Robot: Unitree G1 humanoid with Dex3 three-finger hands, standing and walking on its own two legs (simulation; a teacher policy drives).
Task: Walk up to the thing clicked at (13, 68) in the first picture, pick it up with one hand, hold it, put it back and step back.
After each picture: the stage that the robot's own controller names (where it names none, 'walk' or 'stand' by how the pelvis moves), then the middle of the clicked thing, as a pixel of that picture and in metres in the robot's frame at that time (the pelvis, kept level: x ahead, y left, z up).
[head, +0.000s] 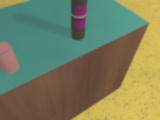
stand; (6, 58) +0.46 +0.30 +0.01
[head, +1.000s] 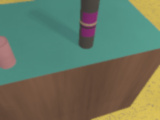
walk; (2, 53) +0.46 +0.33 +0.03
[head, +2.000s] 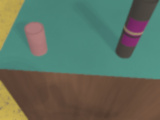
stand; (36, 39) +0.50 +0.18 +0.05
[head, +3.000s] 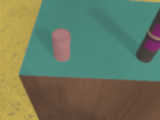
stand; (61, 45) +0.49 +0.08 +0.04
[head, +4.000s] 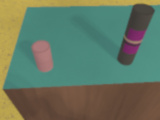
stand; (43, 56) +0.47 +0.16 +0.02
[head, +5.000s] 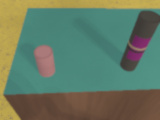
stand; (45, 61) +0.44 +0.15 +0.01
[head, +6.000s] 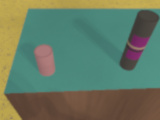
stand; (45, 61) +0.45 +0.15 +0.01
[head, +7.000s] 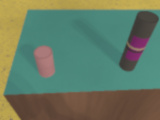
stand; (45, 62) +0.45 +0.15 +0.01
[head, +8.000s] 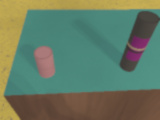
rise first; (45, 62) +0.44 +0.15 +0.01
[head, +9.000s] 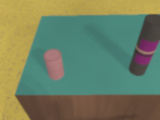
rise first; (54, 64) +0.45 +0.14 +0.02
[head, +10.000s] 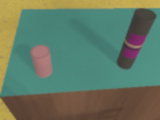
go down; (42, 61) +0.45 +0.13 +0.02
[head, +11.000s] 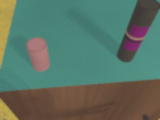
go down; (39, 55) +0.46 +0.13 +0.03
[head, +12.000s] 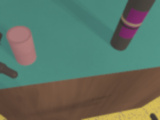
close in; (23, 46) +0.45 +0.15 +0.06
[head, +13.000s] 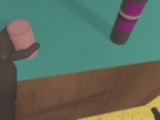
close; (23, 40) +0.47 +0.15 +0.08
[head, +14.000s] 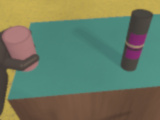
lift; (22, 50) +0.34 +0.16 +0.22
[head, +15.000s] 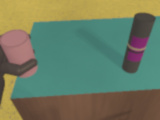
lift; (20, 54) +0.32 +0.17 +0.22
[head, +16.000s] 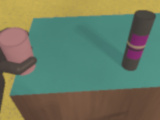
hold; (19, 52) +0.32 +0.17 +0.21
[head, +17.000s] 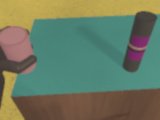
hold; (19, 51) +0.33 +0.17 +0.22
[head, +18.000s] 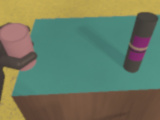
crouch; (19, 48) +0.33 +0.17 +0.22
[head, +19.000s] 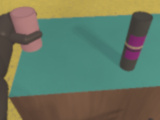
crouch; (27, 30) +0.42 +0.16 +0.22
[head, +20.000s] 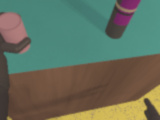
lower; (15, 34) +0.48 +0.15 +0.08
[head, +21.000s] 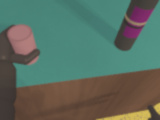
lower; (24, 45) +0.44 +0.15 +0.08
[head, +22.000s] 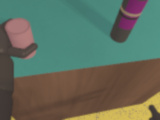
lower; (22, 39) +0.46 +0.15 +0.08
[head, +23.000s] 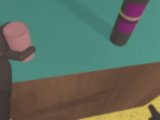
lower; (20, 43) +0.46 +0.15 +0.08
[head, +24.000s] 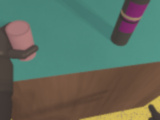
loosen; (22, 41) +0.46 +0.15 +0.08
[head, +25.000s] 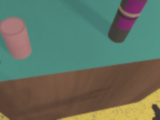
withdraw; (17, 39) +0.46 +0.15 +0.08
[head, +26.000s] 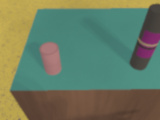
sink last; (51, 59) +0.44 +0.14 +0.05
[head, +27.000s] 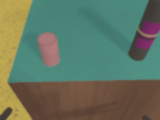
stand; (49, 50) +0.46 +0.14 +0.05
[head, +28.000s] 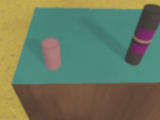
stand; (51, 54) +0.48 +0.13 +0.04
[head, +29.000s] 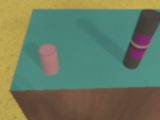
stand; (49, 60) +0.46 +0.14 +0.01
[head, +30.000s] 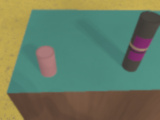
stand; (47, 62) +0.45 +0.14 +0.01
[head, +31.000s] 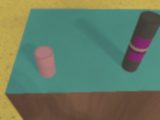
stand; (45, 62) +0.44 +0.15 +0.01
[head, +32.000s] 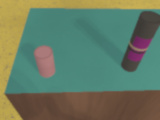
stand; (45, 62) +0.44 +0.15 +0.01
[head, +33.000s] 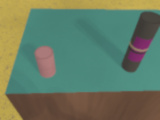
walk; (46, 62) +0.44 +0.15 +0.01
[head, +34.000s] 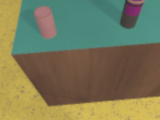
walk; (45, 23) +0.58 +0.16 +0.02
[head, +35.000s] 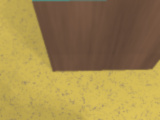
walk; out of the picture +0.91 +0.11 +0.04
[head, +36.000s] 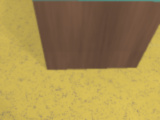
stand; out of the picture +1.08 +0.15 +0.03
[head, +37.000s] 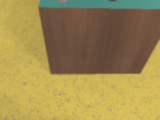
stand; out of the picture +1.06 +0.13 +0.01
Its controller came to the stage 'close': yes
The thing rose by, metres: 0.22
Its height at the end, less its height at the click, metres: +0.00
